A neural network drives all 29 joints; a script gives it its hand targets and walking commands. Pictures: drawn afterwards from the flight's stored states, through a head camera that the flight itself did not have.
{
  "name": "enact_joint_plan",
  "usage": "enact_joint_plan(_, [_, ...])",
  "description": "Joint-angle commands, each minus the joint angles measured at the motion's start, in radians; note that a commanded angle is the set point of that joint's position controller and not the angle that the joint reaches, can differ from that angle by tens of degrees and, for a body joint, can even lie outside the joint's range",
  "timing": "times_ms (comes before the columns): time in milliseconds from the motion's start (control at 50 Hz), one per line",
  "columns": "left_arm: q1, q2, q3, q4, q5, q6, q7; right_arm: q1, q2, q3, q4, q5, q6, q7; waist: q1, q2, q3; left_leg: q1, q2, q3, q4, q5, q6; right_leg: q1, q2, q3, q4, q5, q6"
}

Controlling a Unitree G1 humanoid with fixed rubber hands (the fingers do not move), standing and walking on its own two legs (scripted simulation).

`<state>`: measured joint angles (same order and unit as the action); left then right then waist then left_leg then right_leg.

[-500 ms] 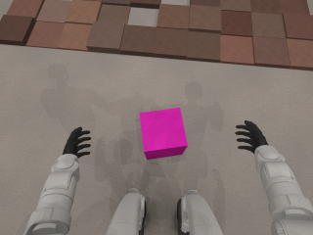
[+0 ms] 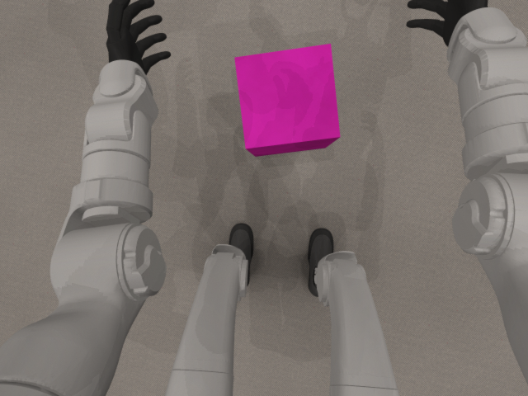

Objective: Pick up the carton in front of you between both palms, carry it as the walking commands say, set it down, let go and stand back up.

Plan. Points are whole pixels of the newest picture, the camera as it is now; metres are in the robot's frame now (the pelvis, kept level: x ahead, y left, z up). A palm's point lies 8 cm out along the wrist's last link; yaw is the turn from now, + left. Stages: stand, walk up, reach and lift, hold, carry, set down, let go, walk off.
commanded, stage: reach and lift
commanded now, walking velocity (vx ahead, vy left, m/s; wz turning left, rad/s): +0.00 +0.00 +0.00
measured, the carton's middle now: (286, 109) +0.55 +0.02 -0.54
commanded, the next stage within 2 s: none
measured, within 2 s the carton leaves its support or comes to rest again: leaves its support in 1.86 s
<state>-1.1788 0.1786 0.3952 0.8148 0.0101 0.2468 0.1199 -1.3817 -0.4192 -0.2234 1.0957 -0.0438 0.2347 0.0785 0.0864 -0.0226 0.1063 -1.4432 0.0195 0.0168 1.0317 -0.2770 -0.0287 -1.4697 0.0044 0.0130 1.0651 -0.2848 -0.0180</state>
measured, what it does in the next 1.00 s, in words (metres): lowers itself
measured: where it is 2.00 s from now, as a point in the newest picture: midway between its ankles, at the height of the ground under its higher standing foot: (278, 271)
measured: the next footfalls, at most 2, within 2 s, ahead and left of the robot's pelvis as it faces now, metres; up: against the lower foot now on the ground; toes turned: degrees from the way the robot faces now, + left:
none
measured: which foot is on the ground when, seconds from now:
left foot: down 0.00-1.00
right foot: down 0.00-1.00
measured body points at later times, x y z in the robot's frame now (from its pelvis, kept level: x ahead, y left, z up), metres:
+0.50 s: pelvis +0.01 +0.01 -0.13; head +0.37 +0.00 +0.14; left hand +0.53 +0.21 -0.30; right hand +0.58 -0.16 -0.30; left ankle +0.09 +0.14 -0.63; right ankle +0.09 -0.11 -0.63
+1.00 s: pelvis -0.03 +0.00 -0.28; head +0.37 +0.00 -0.08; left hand +0.53 +0.20 -0.48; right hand +0.58 -0.16 -0.48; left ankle +0.08 +0.14 -0.63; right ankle +0.08 -0.11 -0.63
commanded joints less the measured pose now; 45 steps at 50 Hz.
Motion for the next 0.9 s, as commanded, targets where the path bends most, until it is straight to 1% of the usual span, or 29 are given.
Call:
enact_joint_plan(0, [-0.247,0.111,0.056,-0.122,0.036,-0.043,-0.014,-0.315,-0.114,-0.041,-0.110,-0.037,-0.034,-0.005,0.038,-0.094,-1.131,0.385,-0.096,0.067,-0.055,0.217,-0.023,0.706,0.062,0.021,-0.055,0.292,0.027])
enact_joint_plan(40, [-0.227,0.100,0.074,-0.135,0.052,-0.056,-0.026,-0.307,-0.093,-0.057,-0.129,-0.059,-0.041,-0.008,0.037,-0.108,-1.175,0.347,-0.101,0.070,-0.051,0.283,-0.019,0.769,0.062,0.032,-0.035,0.416,0.025])
enact_joint_plan(100, [-0.166,0.066,0.105,-0.135,0.077,-0.084,-0.046,-0.274,-0.041,-0.085,-0.150,-0.094,-0.060,-0.010,0.037,-0.132,-1.157,0.222,-0.106,0.069,-0.033,0.351,-0.019,0.816,0.055,0.053,0.007,0.582,0.022])
enact_joint_plan(140, [-0.126,0.039,0.124,-0.125,0.096,-0.106,-0.055,-0.230,0.000,-0.108,-0.148,-0.115,-0.075,-0.011,0.031,-0.134,-1.111,0.137,-0.105,0.062,-0.012,0.369,-0.024,0.785,0.048,0.066,0.038,0.649,0.022])
enact_joint_plan(180, [-0.105,0.008,0.133,-0.112,0.109,-0.125,-0.061,-0.183,0.028,-0.132,-0.134,-0.132,-0.091,-0.014,0.014,-0.116,-1.061,0.088,-0.101,0.049,0.026,0.374,-0.034,0.681,0.043,0.068,0.073,0.655,0.023])
enact_joint_plan(240, [-0.093,-0.022,0.133,-0.098,0.122,-0.154,-0.060,-0.129,0.048,-0.143,-0.131,-0.139,-0.117,-0.028,0.004,-0.081,-1.042,0.055,-0.096,0.037,0.128,0.376,-0.048,0.472,0.048,0.060,0.154,0.591,0.020])
enact_joint_plan(280, [-0.108,-0.014,0.125,-0.091,0.118,-0.168,-0.052,-0.126,0.036,-0.144,-0.135,-0.129,-0.130,-0.042,-0.001,-0.068,-1.059,0.016,-0.095,0.035,0.206,0.363,-0.054,0.361,0.055,0.051,0.227,0.539,0.022])
enact_joint_plan(320, [-0.129,0.005,0.112,-0.086,0.102,-0.176,-0.036,-0.140,0.011,-0.126,-0.137,-0.106,-0.141,-0.058,-0.001,-0.065,-1.086,0.004,-0.097,0.035,0.289,0.361,-0.054,0.245,0.067,0.037,0.300,0.471,0.029])
enact_joint_plan(380, [-0.155,0.029,0.061,-0.058,0.052,-0.177,-0.013,-0.174,-0.034,-0.063,-0.125,-0.040,-0.151,-0.077,0.003,-0.057,-1.134,0.021,-0.097,0.031,0.411,0.388,-0.053,0.095,0.074,0.019,0.412,0.394,0.041])
enact_joint_plan(480, [-0.274,0.114,-0.049,-0.049,-0.076,-0.158,0.026,-0.308,-0.134,0.060,-0.126,0.087,-0.146,-0.106,0.012,-0.083,-1.273,0.013,-0.094,0.042,0.595,0.327,-0.045,0.059,0.061,0.003,0.598,0.285,0.048])
enact_joint_plan(520, [-0.326,0.138,-0.087,-0.044,-0.121,-0.145,0.039,-0.372,-0.164,0.108,-0.127,0.135,-0.138,-0.115,0.014,-0.108,-1.309,-0.015,-0.091,0.054,0.651,0.271,-0.040,0.080,0.052,-0.004,0.656,0.239,0.046])
enact_joint_plan(580, [-0.404,0.162,-0.126,-0.026,-0.173,-0.123,0.051,-0.458,-0.180,0.165,-0.111,0.189,-0.120,-0.122,0.023,-0.130,-1.305,-0.065,-0.082,0.068,0.714,0.166,-0.036,0.080,0.041,-0.009,0.718,0.142,0.041])
enact_joint_plan(640, [-0.480,0.192,-0.140,0.010,-0.193,-0.105,0.058,-0.532,-0.202,0.194,-0.073,0.213,-0.100,-0.124,0.026,-0.139,-1.250,-0.124,-0.071,0.075,0.763,0.057,-0.034,0.060,0.028,-0.011,0.765,0.041,0.037])
enact_joint_plan(680, [-0.518,0.203,-0.142,0.056,-0.193,-0.102,0.058,-0.560,-0.213,0.202,-0.023,0.216,-0.092,-0.121,0.024,-0.129,-1.170,-0.168,-0.064,0.075,0.795,-0.007,-0.035,0.017,0.021,-0.009,0.793,-0.020,0.033])
enact_joint_plan(720, [-0.547,0.201,-0.148,0.102,-0.191,-0.107,0.054,-0.572,-0.211,0.207,0.026,0.216,-0.093,-0.116,0.014,-0.108,-1.091,-0.194,-0.059,0.068,0.826,-0.042,-0.036,-0.040,0.015,-0.005,0.818,-0.060,0.028])
enact_joint_plan(760, [-0.571,0.201,-0.151,0.136,-0.185,-0.118,0.048,-0.580,-0.212,0.209,0.067,0.214,-0.102,-0.111,0.005,-0.083,-1.025,-0.205,-0.055,0.059,0.857,-0.044,-0.037,-0.094,0.011,0.000,0.844,-0.072,0.024])
enact_joint_plan(820, [-0.605,0.216,-0.151,0.169,-0.177,-0.141,0.042,-0.601,-0.220,0.211,0.099,0.216,-0.124,-0.111,-0.001,-0.055,-0.971,-0.208,-0.052,0.051,0.905,-0.012,-0.037,-0.136,0.005,0.010,0.887,-0.048,0.022])
enact_joint_plan(880, [-0.629,0.231,-0.159,0.188,-0.186,-0.165,0.039,-0.634,-0.228,0.233,0.098,0.235,-0.148,-0.114,0.002,-0.052,-0.971,-0.199,-0.050,0.047,0.956,0.049,-0.037,-0.134,0.001,0.016,0.934,0.008,0.022])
